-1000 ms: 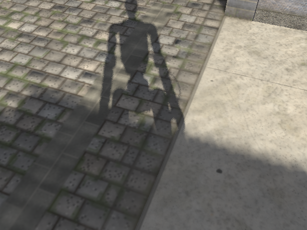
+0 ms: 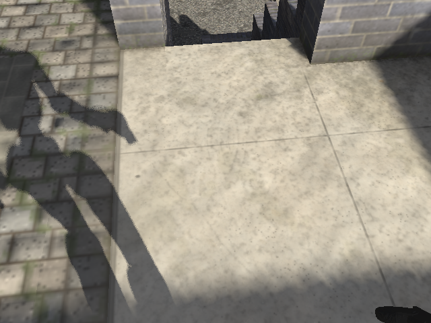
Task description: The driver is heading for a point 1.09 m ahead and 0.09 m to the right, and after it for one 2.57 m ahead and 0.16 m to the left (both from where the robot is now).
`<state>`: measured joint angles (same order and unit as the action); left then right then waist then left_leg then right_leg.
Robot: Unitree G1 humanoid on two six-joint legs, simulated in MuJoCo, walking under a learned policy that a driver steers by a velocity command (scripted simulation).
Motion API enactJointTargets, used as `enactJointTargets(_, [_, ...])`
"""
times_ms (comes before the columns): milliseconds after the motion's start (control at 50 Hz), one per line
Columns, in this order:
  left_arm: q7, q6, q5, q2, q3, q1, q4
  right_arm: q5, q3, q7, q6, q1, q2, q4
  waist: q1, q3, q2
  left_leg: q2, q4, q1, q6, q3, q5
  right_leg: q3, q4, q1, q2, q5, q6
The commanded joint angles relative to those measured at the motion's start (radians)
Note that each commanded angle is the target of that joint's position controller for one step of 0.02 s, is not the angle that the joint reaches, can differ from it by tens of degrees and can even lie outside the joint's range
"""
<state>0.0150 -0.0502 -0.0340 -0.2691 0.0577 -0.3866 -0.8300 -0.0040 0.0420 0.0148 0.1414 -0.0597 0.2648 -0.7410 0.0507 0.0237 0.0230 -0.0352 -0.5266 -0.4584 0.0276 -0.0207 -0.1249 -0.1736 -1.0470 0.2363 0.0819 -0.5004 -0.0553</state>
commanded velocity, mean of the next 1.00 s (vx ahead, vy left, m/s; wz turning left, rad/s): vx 0.50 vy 0.00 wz -0.26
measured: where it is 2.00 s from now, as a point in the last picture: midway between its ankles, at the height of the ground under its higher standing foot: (292, 162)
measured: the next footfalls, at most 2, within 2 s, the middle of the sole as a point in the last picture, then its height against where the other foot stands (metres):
right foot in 0.46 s outside the picture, level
left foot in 1.00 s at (248, 239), level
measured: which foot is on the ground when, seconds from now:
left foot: down 0.00-0.46, up 0.48-0.98, down 1.00-1.00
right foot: up 0.00-0.44, down 0.46-1.00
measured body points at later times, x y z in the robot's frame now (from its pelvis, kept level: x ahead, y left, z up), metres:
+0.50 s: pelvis +0.26 -0.08 -0.01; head +0.30 -0.09 +0.44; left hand +0.53 +0.10 -0.08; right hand +0.20 -0.35 -0.14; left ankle +0.11 +0.10 -0.68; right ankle +0.34 -0.19 -0.73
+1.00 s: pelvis +0.54 -0.11 +0.00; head +0.57 -0.11 +0.45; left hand +0.59 +0.17 -0.13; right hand +0.70 -0.38 -0.09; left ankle +0.69 -0.04 -0.73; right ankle +0.34 -0.19 -0.72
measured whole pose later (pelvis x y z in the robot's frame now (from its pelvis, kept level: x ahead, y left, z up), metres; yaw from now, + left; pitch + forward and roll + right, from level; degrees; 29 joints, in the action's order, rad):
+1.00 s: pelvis +0.54 -0.11 +0.00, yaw -13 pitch +3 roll -2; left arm 0.01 -0.06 -0.02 -0.28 0.06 -0.42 -0.86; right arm 0.01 0.03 0.05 0.10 -0.03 0.25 -0.75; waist 0.07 0.01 -0.03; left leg 0.03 -0.51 -0.51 0.08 -0.03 -0.03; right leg 0.03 -0.35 -0.06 0.02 -0.44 -0.01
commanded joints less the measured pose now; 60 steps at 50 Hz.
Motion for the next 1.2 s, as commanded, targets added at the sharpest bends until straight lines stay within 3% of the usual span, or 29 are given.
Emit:
enactJointTargets(20, [0.002,-0.015,-0.001,-0.129,0.020,0.054,0.113,0.004,0.033,-0.007,-0.010,-0.164,0.100,0.019,-0.101,-0.111,-0.037,0.371,0.274,0.496,0.165,0.470,-0.171,0.019,-0.279,0.487,-0.140,0.146,0.014])
enactJointTargets(40, [-0.002,-0.014,0.012,-0.109,0.023,0.071,0.123,-0.005,0.031,-0.006,-0.012,-0.141,0.091,0.009,-0.075,-0.068,-0.044,0.333,0.300,0.397,0.161,0.385,-0.086,0.019,-0.229,0.449,-0.171,0.186,0.013])
enactJointTargets(60, [-0.008,-0.007,0.007,-0.087,0.023,0.052,0.126,-0.012,0.030,-0.006,-0.010,-0.133,0.087,0.001,-0.052,-0.057,-0.079,0.304,0.329,0.338,0.154,0.308,-0.048,0.025,-0.201,0.401,-0.196,0.203,0.013])
enactJointTargets(120, [-0.010,0.013,0.003,-0.048,0.016,0.073,0.151,0.001,0.042,0.000,0.004,-0.143,0.103,-0.028,-0.044,-0.021,-0.092,0.291,0.384,0.293,0.178,0.168,0.068,0.057,-0.146,0.431,-0.216,0.239,0.021])
enactJointTargets(240, [-0.028,-0.001,0.013,-0.034,0.005,0.215,0.212,0.002,0.054,-0.005,-0.010,-0.194,0.151,-0.064,-0.085,0.003,-0.062,0.277,0.390,0.362,0.171,-0.007,0.202,0.082,0.150,0.484,-0.208,0.485,0.030])
enactJointTargets(360, [-0.061,-0.015,0.010,-0.030,-0.008,0.390,0.286,0.033,0.057,-0.004,-0.044,-0.283,0.195,-0.114,-0.132,0.063,-0.080,0.319,0.356,0.466,0.148,-0.041,0.180,0.180,0.404,0.433,-0.163,0.429,-0.004])
enactJointTargets(400, [-0.065,-0.017,0.015,-0.058,0.003,0.369,0.294,0.040,0.060,-0.007,-0.058,-0.279,0.213,-0.125,-0.095,0.041,-0.107,0.337,0.280,0.517,0.132,-0.050,0.358,0.211,0.452,0.364,-0.129,0.333,-0.037])
enactJointTargets(440, [-0.057,-0.017,0.022,-0.130,0.047,0.129,0.224,0.038,0.052,-0.014,-0.070,-0.262,0.208,-0.128,0.043,-0.109,-0.103,0.278,-0.021,0.455,0.086,-0.125,0.641,0.268,0.536,-0.002,-0.044,0.393,-0.086])
enactJointTargets(460, [-0.040,-0.011,0.025,-0.210,0.078,-0.050,0.185,0.016,0.032,-0.018,-0.066,-0.262,0.165,-0.105,0.115,-0.233,-0.023,0.231,-0.314,0.232,0.041,-0.149,0.420,0.098,0.503,-0.319,-0.165,0.439,-0.135])
enactJointTargets(480, [-0.034,-0.011,0.030,-0.323,0.091,-0.074,0.178,-0.004,-0.012,-0.006,-0.043,-0.369,0.026,-0.068,0.017,-0.343,0.250,0.048,-0.685,-0.176,-0.021,-0.099,-0.372,-0.434,0.609,-0.617,-0.437,0.302,-0.300])
enactJointTargets(500, [-0.036,-0.020,0.028,-0.231,0.067,-0.106,0.184,0.030,0.007,0.003,-0.015,-0.320,0.119,-0.089,0.074,-0.429,0.157,0.048,-0.826,-0.270,-0.010,0.095,-0.460,-0.598,0.718,-0.629,-0.484,0.268,-0.326])
enactJointTargets(520, [-0.040,-0.028,0.033,-0.184,0.051,-0.050,0.177,0.061,0.021,0.007,-0.007,-0.230,0.159,-0.054,0.064,-0.273,0.122,0.097,-0.843,-0.351,0.003,0.089,-0.381,-0.421,0.717,-0.527,-0.444,0.356,-0.276])
enactJointTargets(560, [-0.046,-0.032,0.029,-0.119,0.031,0.087,0.188,0.028,0.020,-0.004,-0.010,-0.169,0.140,-0.047,-0.003,-0.136,0.030,0.171,-0.717,-0.281,0.005,0.074,-0.229,-0.190,0.746,-0.260,-0.355,0.521,-0.218])
enactJointTargets(600, [-0.049,-0.042,0.037,-0.087,0.023,0.135,0.190,0.022,0.023,-0.001,-0.037,-0.216,0.119,-0.060,-0.062,-0.112,0.047,0.195,-0.654,-0.174,-0.002,0.085,-0.157,-0.110,0.819,-0.134,-0.317,0.555,-0.210])
enactJointTargets(660, [-0.043,-0.062,0.032,-0.114,0.031,0.121,0.158,0.011,0.019,-0.007,-0.065,-0.197,0.085,-0.052,-0.081,-0.060,0.021,0.194,-0.556,-0.192,-0.028,0.076,-0.077,-0.029,0.886,-0.075,-0.306,0.612,-0.222])
enactJointTargets(720, [-0.027,-0.058,0.029,-0.122,0.032,0.078,0.124,0.004,0.016,-0.006,-0.065,-0.098,0.072,-0.022,-0.053,-0.014,0.020,0.186,-0.379,-0.254,-0.044,0.071,0.082,0.038,0.908,-0.099,-0.281,0.611,-0.199])
enactJointTargets(800, [-0.016,-0.049,0.024,-0.147,0.036,0.025,0.085,0.013,0.004,0.010,-0.052,0.033,0.050,0.011,0.000,0.025,0.031,0.141,-0.142,-0.212,-0.035,0.032,0.247,0.096,0.917,-0.119,-0.261,0.530,-0.162])
enactJointTargets(900, [-0.010,-0.032,0.014,-0.165,0.042,-0.033,0.028,0.020,0.004,0.036,-0.039,0.135,0.066,0.063,0.023,0.058,0.043,0.115,-0.021,-0.243,0.008,0.034,0.161,0.072,0.848,-0.268,-0.329,0.545,-0.146])
enactJointTargets(960, [-0.003,-0.018,0.014,-0.184,0.048,-0.005,0.018,0.017,0.017,0.043,-0.032,0.062,0.100,0.054,-0.030,0.006,0.071,0.071,0.014,-0.105,0.051,-0.004,0.057,0.078,0.742,-0.318,-0.335,0.780,-0.113])
enactJointTargets(980, [-0.002,-0.012,0.016,-0.186,0.046,0.016,0.019,0.015,0.033,0.038,-0.031,-0.043,0.125,0.025,-0.091,-0.060,0.070,0.032,0.035,0.048,0.075,-0.040,0.060,0.110,0.617,-0.303,-0.299,0.947,-0.093])
enactJointTargets(1000, [0.001,-0.008,0.024,-0.159,0.034,0.016,0.025,0.011,0.057,0.028,-0.033,-0.209,0.176,-0.021,-0.159,-0.174,0.046,0.056,0.010,0.303,0.110,-0.015,0.099,0.151,0.409,-0.201,-0.244,0.942,-0.060])
enactJointTargets(1020, [-0.003,-0.019,0.036,-0.074,0.005,-0.078,0.052,-0.011,0.080,0.018,-0.035,-0.353,0.275,-0.039,-0.156,-0.347,-0.141,0.316,0.000,0.710,0.240,0.355,0.062,0.196,0.014,0.151,-0.132,0.585,0.004])
enactJointTargets(1040, [-0.010,-0.040,0.025,-0.027,-0.012,-0.119,0.034,0.005,0.072,0.024,-0.040,-0.393,0.247,-0.058,-0.147,-0.454,-0.321,0.437,0.178,0.873,0.339,0.755,-0.104,0.098,-0.228,0.398,-0.005,-0.054,0.036])
enactJointTargets(1060, [-0.017,-0.058,0.001,-0.132,0.013,-0.038,0.046,0.019,0.052,0.023,-0.041,-0.342,0.184,-0.051,-0.164,-0.331,-0.223,0.408,0.217,0.792,0.286,0.690,-0.216,0.024,-0.318,0.513,-0.070,-0.041,0.020])
enactJointTargets(1080, [-0.019,-0.066,-0.011,-0.146,0.014,0.054,0.075,0.017,0.043,0.019,-0.044,-0.273,0.153,-0.035,-0.146,-0.209,-0.155,0.374,0.231,0.649,0.245,0.541,-0.196,0.060,-0.299,0.538,-0.123,0.043,0.007])
enactJointTargets(1100, [-0.015,-0.065,0.002,-0.135,0.013,0.101,0.086,0.009,0.035,0.020,-0.045,-0.205,0.131,-0.028,-0.112,-0.118,-0.077,0.335,0.262,0.489,0.224,0.433,-0.107,0.088,-0.227,0.505,-0.170,0.127,0.008])
enactJointTargets(1120, [-0.010,-0.055,0.018,-0.132,0.021,0.107,0.083,0.000,0.026,0.022,-0.040,-0.164,0.099,-0.021,-0.078,-0.081,-0.078,0.296,0.292,0.386,0.208,0.362,-0.031,0.086,-0.159,0.448,-0.204,0.180,0.008])
enactJointTargets(1140, [-0.009,-0.043,0.021,-0.115,0.020,0.078,0.076,-0.006,0.024,0.024,-0.036,-0.148,0.094,-0.021,-0.052,-0.072,-0.101,0.277,0.321,0.323,0.207,0.322,0.009,0.085,-0.131,0.391,-0.218,0.211,0.013])
enactJointTargets(1200, [-0.002,-0.018,0.026,-0.077,0.015,0.067,0.071,0.000,0.032,0.021,-0.022,-0.165,0.118,-0.044,-0.029,-0.047,-0.094,0.259,0.381,0.258,0.229,0.226,0.120,0.102,-0.047,0.379,-0.229,0.269,0.039])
